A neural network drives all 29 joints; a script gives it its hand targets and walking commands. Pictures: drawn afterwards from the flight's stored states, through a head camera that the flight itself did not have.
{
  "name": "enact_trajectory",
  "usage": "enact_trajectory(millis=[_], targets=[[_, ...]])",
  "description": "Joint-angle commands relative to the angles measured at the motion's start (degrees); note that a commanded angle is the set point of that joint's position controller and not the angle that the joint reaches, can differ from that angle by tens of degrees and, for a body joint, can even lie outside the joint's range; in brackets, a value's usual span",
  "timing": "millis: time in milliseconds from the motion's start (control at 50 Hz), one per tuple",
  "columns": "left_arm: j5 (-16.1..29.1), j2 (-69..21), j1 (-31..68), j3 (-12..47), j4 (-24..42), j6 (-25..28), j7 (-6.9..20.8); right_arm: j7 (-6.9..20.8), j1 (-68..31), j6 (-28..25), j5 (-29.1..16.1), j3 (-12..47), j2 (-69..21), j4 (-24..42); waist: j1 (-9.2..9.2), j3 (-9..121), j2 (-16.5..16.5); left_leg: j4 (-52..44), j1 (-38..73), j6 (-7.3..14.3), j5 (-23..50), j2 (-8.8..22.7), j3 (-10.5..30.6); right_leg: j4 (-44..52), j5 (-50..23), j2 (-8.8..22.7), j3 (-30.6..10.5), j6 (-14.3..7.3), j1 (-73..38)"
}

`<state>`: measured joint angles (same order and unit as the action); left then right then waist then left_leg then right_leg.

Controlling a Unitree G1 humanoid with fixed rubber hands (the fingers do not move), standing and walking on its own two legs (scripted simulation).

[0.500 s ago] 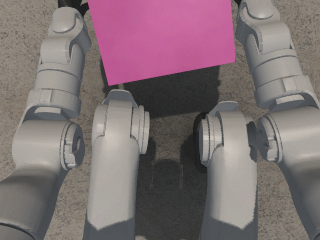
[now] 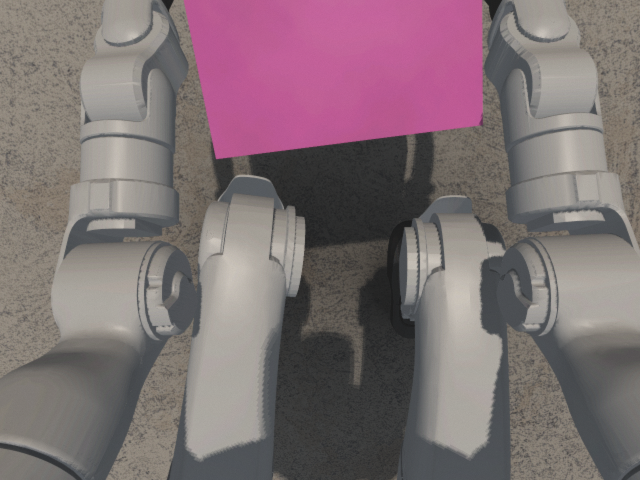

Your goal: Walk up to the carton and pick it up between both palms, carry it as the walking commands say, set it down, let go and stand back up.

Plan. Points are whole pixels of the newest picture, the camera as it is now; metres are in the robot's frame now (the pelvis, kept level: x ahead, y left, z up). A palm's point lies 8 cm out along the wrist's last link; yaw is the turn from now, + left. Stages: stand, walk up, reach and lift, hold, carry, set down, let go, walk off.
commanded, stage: reach and lift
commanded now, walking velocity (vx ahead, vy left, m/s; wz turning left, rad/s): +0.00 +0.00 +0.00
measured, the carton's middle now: (333, 48) +0.49 +0.04 -0.21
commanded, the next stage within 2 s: none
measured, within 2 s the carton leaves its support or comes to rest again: neither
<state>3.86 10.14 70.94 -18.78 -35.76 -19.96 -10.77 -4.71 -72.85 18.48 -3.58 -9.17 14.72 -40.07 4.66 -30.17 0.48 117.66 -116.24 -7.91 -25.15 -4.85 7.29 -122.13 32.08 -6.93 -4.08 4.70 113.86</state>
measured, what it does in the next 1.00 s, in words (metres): rises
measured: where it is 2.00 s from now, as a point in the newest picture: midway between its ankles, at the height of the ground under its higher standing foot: (329, 283)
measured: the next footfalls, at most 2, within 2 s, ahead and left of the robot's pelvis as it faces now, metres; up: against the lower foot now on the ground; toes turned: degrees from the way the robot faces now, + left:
none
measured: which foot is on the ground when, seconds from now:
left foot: down 0.00-1.00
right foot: down 0.00-1.00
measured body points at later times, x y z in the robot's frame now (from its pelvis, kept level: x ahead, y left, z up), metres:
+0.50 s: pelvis -0.01 -0.01 +0.05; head +0.32 +0.01 +0.34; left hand +0.50 +0.21 -0.06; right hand +0.53 -0.11 -0.06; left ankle +0.17 +0.15 -0.36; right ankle +0.14 -0.13 -0.36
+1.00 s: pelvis -0.01 +0.00 +0.10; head +0.29 +0.03 +0.42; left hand +0.48 +0.22 +0.01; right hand +0.52 -0.10 +0.01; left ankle +0.17 +0.15 -0.36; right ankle +0.14 -0.13 -0.36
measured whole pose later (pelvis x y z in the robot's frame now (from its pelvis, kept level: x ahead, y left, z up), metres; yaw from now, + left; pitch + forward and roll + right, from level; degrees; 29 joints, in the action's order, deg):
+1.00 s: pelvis -0.01 +0.00 +0.10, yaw +1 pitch +16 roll +0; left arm -2.0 6.4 64.8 -22.1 -27.5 -27.4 -8.4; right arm -3.8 -66.2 24.7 0.1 -13.5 9.5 -33.2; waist 4.5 -30.0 1.2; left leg 99.6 -93.4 -6.6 -22.8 -3.9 7.4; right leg -103.9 29.3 -5.1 -3.7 3.1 91.0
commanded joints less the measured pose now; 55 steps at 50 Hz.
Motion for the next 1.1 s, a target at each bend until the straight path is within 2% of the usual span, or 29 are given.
enact_trajectory(millis=[0, 20, 60, 120, 160, 180, 200, 300, 340, 360, 420, 460, 480, 500, 520, 540, 560, 620, 640, 700, 760, 780, 800, 840, 880, 940, 1000, 1040, 1080], targets=[[9.90, -61.32, 48.08, 34.82, 22.60, 2.05, 15.57, 11.36, -48.36, -1.56, -7.80, 30.03, -61.57, 21.53, 1.71, 146.25, 2.87, -10.14, 53.33, 4.48, 15.66, -3.74, -16.61, 16.79, -14.75, -3.21, 10.14, -3.30, -44.15], [9.27, -60.85, 46.27, 35.09, 21.59, 1.39, 15.62, 11.25, -48.00, -1.45, -8.16, 30.55, -61.48, 22.26, 2.42, 145.35, 1.47, -10.36, 53.18, 4.49, 15.46, -3.94, -16.91, 16.86, -15.28, -3.21, 9.68, -3.17, -44.21], [9.14, -59.90, 49.09, 35.46, 22.69, 1.30, 15.85, 10.76, -45.78, -0.94, -6.72, 29.25, -61.76, 19.48, 0.84, 141.42, 1.84, -11.10, 50.24, 4.54, 12.45, -3.99, -16.50, 18.18, -13.00, -3.18, 9.06, -3.56, -43.91], [8.54, -61.80, 47.44, 35.53, 19.88, 1.25, 15.84, 10.89, -44.57, -1.24, -5.72, 28.04, -61.26, 16.96, 0.73, 137.96, -0.44, -12.61, 50.34, 4.29, 11.44, -4.05, -16.31, 19.47, -11.58, -3.16, 8.73, -4.08, -42.08], [8.92, -61.58, 48.15, 35.37, 21.25, 1.30, 15.79, 10.72, -45.94, -1.01, -6.09, 28.56, -62.32, 19.21, 0.95, 140.49, 0.49, -13.33, 51.28, 4.62, 11.75, -4.32, -16.23, 20.31, -12.57, -3.44, 8.50, -3.76, -44.31], [7.65, -60.76, 47.19, 34.58, 18.20, 1.06, 15.99, 11.03, -43.94, -0.83, -4.91, 27.21, -61.59, 14.91, 0.66, 135.30, 0.39, -13.39, 47.92, 4.64, 8.76, -3.85, -16.19, 20.56, -9.64, -2.96, 8.41, -3.85, -41.36], [7.75, -61.73, 46.68, 34.91, 19.01, 0.96, 16.14, 11.07, -43.33, -0.70, -4.80, 27.37, -62.89, 15.34, 0.36, 136.73, 0.68, -13.94, 48.52, 4.67, 8.96, -4.08, -16.20, 21.46, -10.03, -3.11, 8.26, -3.80, -42.79], [7.10, -62.71, 44.91, 33.64, 16.19, 0.09, 16.79, 11.88, -43.88, 0.03, -4.18, 27.53, -64.02, 14.88, 1.34, 136.27, 1.73, -16.11, 48.64, 4.94, 8.09, -4.07, -15.85, 23.09, -8.55, -3.30, 8.66, -3.64, -42.32], [6.51, -63.14, 44.42, 33.53, 15.85, -0.35, 17.05, 12.15, -43.65, 0.34, -4.53, 28.02, -64.52, 14.69, 2.73, 137.58, 1.07, -16.53, 48.70, 5.05, 8.43, -4.05, -16.05, 23.83, -8.95, -3.02, 7.99, -3.72, -43.97], [7.65, -63.66, 44.68, 34.96, 18.89, -0.59, 17.09, 11.85, -46.21, 0.51, -5.74, 29.82, -65.33, 20.00, 2.02, 143.27, 1.90, -16.80, 51.92, 5.07, 9.49, -4.23, -16.05, 24.19, -10.23, -3.46, 8.15, -3.35, -46.90], [7.20, -62.97, 45.77, 34.46, 18.49, -1.36, 17.13, 12.16, -44.92, 1.46, -5.16, 29.22, -64.47, 17.43, 2.34, 141.24, 1.60, -17.54, 50.88, 5.20, 8.01, -4.01, -15.96, 25.05, -8.62, -3.17, 7.76, -3.85, -45.92], [8.07, -63.24, 46.69, 35.84, 22.11, -2.16, 17.11, 12.06, -44.81, 2.26, -6.29, 30.13, -65.39, 19.96, 2.76, 145.42, 1.95, -19.10, 54.80, 5.13, 8.20, -4.29, -15.68, 25.81, -8.92, -3.37, 7.86, -3.70, -49.27], [7.89, -63.39, 46.35, 35.69, 19.92, -2.63, 17.19, 12.07, -45.23, 2.42, -6.11, 29.72, -64.88, 19.68, 1.98, 143.78, 1.95, -19.06, 53.62, 5.34, 7.06, -4.10, -15.44, 26.10, -8.01, -3.42, 7.86, -3.62, -47.55], [7.12, -63.09, 45.67, 34.96, 19.11, -2.82, 17.29, 12.21, -46.09, 2.57, -6.13, 29.57, -64.70, 19.16, 3.32, 141.58, 0.64, -19.82, 53.09, 5.43, 5.99, -4.25, -15.84, 26.50, -6.69, -3.21, 7.42, -3.82, -47.50], [7.16, -63.74, 44.62, 34.72, 18.40, -3.06, 17.44, 12.29, -46.63, 2.64, -6.26, 29.81, -65.66, 20.22, 2.90, 141.84, 1.38, -20.03, 53.15, 5.64, 6.17, -4.32, -15.58, 27.09, -6.99, -3.43, 7.54, -3.63, -48.08], [7.60, -63.72, 46.33, 35.09, 20.51, -2.80, 17.52, 12.29, -44.76, 2.88, -5.94, 29.96, -66.62, 19.21, 2.67, 142.95, 2.68, -20.23, 53.45, 5.67, 6.37, -4.14, -15.17, 27.55, -6.87, -3.33, 7.23, -3.82, -49.40], [8.28, -63.39, 47.86, 36.35, 23.69, -3.07, 17.34, 12.18, -45.53, 3.10, -6.75, 30.28, -65.99, 22.35, 2.42, 146.59, 1.55, -21.02, 56.49, 5.39, 7.07, -4.51, -15.24, 27.58, -8.09, -3.78, 7.52, -3.83, -50.85], [7.94, -64.23, 46.21, 35.94, 19.35, -4.01, 17.56, 12.02, -45.99, 3.55, -6.14, 29.72, -65.13, 20.63, 1.84, 142.30, 1.43, -22.22, 55.09, 5.40, 5.12, -4.26, -14.82, 29.24, -6.44, -3.23, 7.03, -3.97, -51.01], [8.56, -63.17, 48.11, 36.72, 23.71, -3.85, 17.60, 12.04, -46.39, 3.63, -6.57, 30.42, -64.98, 23.34, 1.77, 145.79, 1.52, -22.14, 57.45, 5.48, 6.09, -4.36, -14.92, 29.08, -7.34, -3.43, 7.19, -3.87, -51.87], [7.99, -64.76, 45.13, 36.36, 20.47, -4.44, 17.49, 12.29, -46.11, 3.87, -6.57, 30.50, -65.06, 22.23, 2.12, 143.69, 1.19, -23.50, 58.62, 5.65, 5.44, -4.31, -14.54, 30.13, -6.09, -3.40, 6.93, -4.09, -51.54], [8.24, -66.49, 44.75, 37.42, 20.62, -4.99, 17.63, 12.72, -45.41, 4.22, -6.32, 29.69, -65.36, 22.15, 0.82, 142.85, 0.28, -25.39, 61.61, 5.35, 4.86, -4.39, -14.15, 31.59, -5.50, -3.59, 7.55, -4.14, -51.43], [7.72, -66.13, 45.36, 36.73, 19.33, -4.60, 17.66, 12.89, -43.03, 4.18, -5.82, 28.83, -66.41, 18.08, 1.40, 139.60, 0.18, -25.55, 60.02, 5.27, 4.02, -4.09, -13.70, 31.85, -4.28, -3.16, 7.01, -4.50, -50.23], [7.64, -67.06, 44.32, 36.70, 18.85, -4.79, 17.76, 13.09, -45.41, 3.93, -6.32, 29.51, -66.45, 20.32, 1.82, 140.28, -0.09, -25.91, 61.13, 5.55, 4.37, -4.19, -13.88, 32.45, -4.56, -3.13, 6.86, -4.24, -51.25], [7.90, -67.60, 44.77, 37.58, 19.61, -4.90, 17.72, 13.35, -43.78, 4.14, -6.21, 28.97, -66.24, 19.42, 0.80, 140.86, -1.05, -26.78, 62.11, 5.13, 4.62, -4.28, -14.00, 33.02, -5.42, -3.36, 7.10, -4.61, -51.98], [7.08, -67.07, 43.33, 36.30, 17.01, -4.98, 18.02, 13.60, -44.70, 3.92, -5.24, 28.69, -65.88, 19.03, 0.80, 137.59, 0.46, -27.00, 60.69, 5.49, 3.16, -4.12, -13.67, 33.52, -3.11, -3.24, 7.09, -4.26, -50.08], [8.64, -67.85, 44.18, 38.29, 22.06, -4.77, 17.74, 13.43, -43.59, 4.13, -7.16, 30.18, -67.50, 21.94, 1.22, 143.13, -0.05, -28.69, 66.63, 5.22, 6.66, -4.46, -13.65, 35.07, -6.58, -3.57, 6.90, -4.39, -55.45], [7.13, -67.86, 41.93, 36.64, 17.58, -4.88, 18.17, 13.68, -41.95, 3.93, -4.90, 28.76, -66.84, 18.64, 0.13, 137.34, 1.14, -28.76, 62.12, 5.28, 4.85, -4.29, -13.37, 35.95, -4.66, -3.12, 6.56, -4.43, -53.53], [7.66, -68.38, 41.28, 38.40, 20.26, -5.22, 18.13, 13.87, -42.48, 3.77, -6.18, 29.81, -66.85, 21.98, 0.87, 141.81, -0.74, -29.71, 66.81, 5.10, 6.17, -4.51, -13.46, 36.57, -5.90, -3.45, 6.57, -4.56, -55.98], [8.32, -68.41, 40.78, 39.25, 21.88, -5.46, 17.95, 13.91, -42.19, 4.18, -6.39, 31.16, -67.08, 23.03, 0.77, 143.86, 0.85, -30.53, 69.77, 5.13, 7.62, -4.25, -12.81, 36.74, -7.00, -3.40, 7.13, -4.14, -56.76]])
